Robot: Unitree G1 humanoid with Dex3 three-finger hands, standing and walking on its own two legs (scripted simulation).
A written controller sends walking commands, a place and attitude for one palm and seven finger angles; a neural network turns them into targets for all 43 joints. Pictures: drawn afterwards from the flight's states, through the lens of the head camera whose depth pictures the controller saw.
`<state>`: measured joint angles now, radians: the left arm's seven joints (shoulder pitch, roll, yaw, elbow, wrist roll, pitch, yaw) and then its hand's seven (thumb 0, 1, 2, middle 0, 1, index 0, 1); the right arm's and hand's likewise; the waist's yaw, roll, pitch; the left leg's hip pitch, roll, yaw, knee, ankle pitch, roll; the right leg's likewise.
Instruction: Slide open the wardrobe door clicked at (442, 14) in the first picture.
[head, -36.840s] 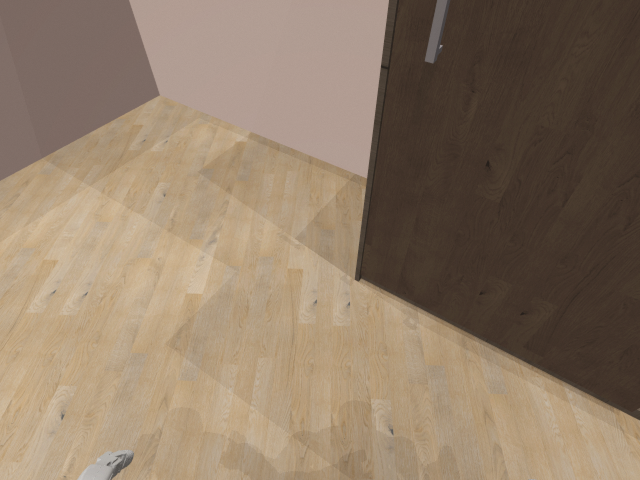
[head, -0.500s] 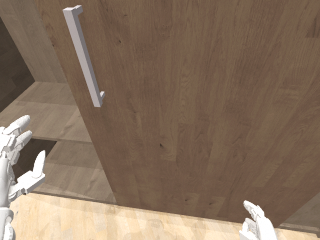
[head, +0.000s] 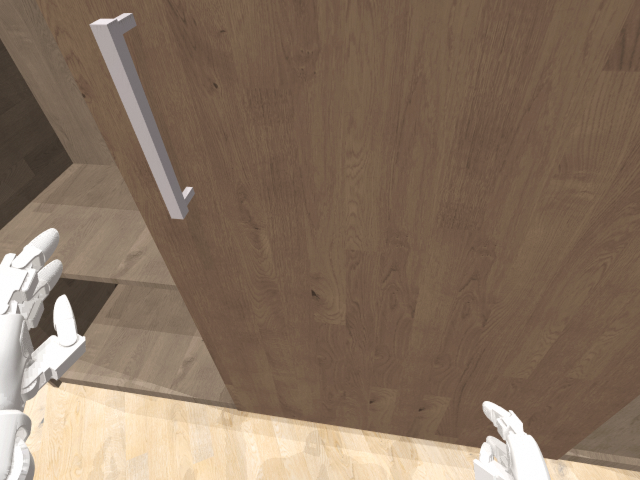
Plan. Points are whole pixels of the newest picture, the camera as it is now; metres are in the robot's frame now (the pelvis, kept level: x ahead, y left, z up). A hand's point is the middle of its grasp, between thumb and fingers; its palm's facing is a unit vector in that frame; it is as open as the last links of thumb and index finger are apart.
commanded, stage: step back with the hand held close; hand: left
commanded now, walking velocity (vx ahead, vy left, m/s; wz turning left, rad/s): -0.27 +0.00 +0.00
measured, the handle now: (155, 128) +0.43 +0.26 +0.25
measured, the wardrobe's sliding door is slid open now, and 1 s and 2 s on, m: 0.65 0.65 0.65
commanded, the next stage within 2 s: stop stepping back and stand still in 0.90 s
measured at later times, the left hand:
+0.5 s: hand out of the picture +0.15 +0.32 +0.16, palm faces +0.35 -0.80 -0.49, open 7.4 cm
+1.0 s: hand out of the picture +0.02 +0.40 +0.17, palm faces +0.42 -0.82 -0.38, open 7.5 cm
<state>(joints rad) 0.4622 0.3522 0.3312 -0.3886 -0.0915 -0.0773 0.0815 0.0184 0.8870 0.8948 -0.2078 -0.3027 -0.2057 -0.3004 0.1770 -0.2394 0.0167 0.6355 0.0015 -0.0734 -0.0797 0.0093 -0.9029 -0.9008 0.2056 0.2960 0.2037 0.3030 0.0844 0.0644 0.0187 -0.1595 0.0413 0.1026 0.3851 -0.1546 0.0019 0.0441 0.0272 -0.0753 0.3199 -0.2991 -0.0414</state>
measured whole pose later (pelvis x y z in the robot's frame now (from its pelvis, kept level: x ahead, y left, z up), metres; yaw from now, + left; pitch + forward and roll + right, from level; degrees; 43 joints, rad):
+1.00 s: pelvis -0.20 +0.13 -0.01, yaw -1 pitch +1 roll -7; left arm 0.45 0.44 0.42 -0.51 -0.06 -0.18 0.14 0.02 0.89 0.90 -0.21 -0.30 -0.20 -0.30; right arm 0.17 -0.18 0.01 0.57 -0.01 -0.09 -0.06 0.01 -0.90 -0.90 0.21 0.30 0.21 0.30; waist 0.01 0.03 0.01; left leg -0.42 0.01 0.06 0.33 0.03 0.10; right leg -0.27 0.10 -0.03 0.80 -0.49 -0.02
